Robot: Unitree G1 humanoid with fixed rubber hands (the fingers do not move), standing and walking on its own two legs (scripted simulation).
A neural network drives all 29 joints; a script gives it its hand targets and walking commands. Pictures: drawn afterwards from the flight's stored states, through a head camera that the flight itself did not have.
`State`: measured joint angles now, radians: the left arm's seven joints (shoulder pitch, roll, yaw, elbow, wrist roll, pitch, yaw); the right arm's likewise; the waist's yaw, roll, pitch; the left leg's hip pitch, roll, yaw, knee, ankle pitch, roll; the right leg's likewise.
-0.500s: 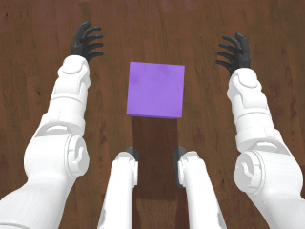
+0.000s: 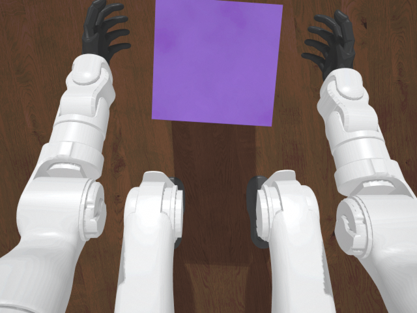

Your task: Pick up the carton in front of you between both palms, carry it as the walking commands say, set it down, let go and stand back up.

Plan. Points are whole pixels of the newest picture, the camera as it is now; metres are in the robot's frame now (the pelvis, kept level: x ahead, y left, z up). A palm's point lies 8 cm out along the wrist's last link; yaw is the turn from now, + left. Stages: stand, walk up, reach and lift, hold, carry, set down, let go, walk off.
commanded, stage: reach and lift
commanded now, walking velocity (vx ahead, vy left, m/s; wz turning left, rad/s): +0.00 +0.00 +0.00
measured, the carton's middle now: (213, 76) +0.50 +0.01 -0.30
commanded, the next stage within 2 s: none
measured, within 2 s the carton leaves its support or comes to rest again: leaves its support in 1.06 s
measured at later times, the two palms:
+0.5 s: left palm (127, 63) +0.51 +0.18 -0.24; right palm (315, 73) +0.49 -0.18 -0.23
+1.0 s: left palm (138, 59) +0.52 +0.16 -0.23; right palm (297, 66) +0.51 -0.14 -0.22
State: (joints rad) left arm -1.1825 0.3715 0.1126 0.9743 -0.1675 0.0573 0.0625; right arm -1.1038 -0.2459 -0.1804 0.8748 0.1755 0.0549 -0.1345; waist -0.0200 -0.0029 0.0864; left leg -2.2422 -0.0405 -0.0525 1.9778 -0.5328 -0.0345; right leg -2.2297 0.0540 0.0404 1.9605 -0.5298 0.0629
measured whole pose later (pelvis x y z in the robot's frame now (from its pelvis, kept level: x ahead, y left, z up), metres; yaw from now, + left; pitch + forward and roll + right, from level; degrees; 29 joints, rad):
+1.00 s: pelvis -0.01 +0.00 -0.06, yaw +0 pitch +38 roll -2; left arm -1.43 0.31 0.01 1.24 -0.18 0.02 0.13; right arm -1.36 -0.19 -0.19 1.15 0.17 0.02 -0.19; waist -0.02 -0.02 0.26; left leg -2.31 -0.04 -0.05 2.18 -0.54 -0.03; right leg -2.29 0.07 0.04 2.16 -0.54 0.08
